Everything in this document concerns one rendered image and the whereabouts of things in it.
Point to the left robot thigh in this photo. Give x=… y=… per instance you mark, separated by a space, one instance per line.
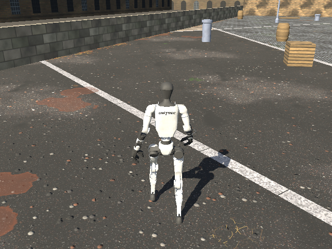
x=153 y=155

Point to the left robot forearm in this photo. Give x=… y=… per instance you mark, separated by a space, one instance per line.
x=140 y=139

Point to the robot left hand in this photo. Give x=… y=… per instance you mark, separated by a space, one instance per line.
x=134 y=154

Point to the right robot forearm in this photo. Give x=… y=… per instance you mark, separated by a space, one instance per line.
x=189 y=133

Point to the robot right upper arm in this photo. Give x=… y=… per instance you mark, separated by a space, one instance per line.
x=185 y=117

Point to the robot right foot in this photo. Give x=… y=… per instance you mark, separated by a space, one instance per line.
x=178 y=218

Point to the robot left upper arm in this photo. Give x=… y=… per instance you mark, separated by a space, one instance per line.
x=147 y=118

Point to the robot right hand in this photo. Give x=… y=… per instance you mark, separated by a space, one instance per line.
x=189 y=141

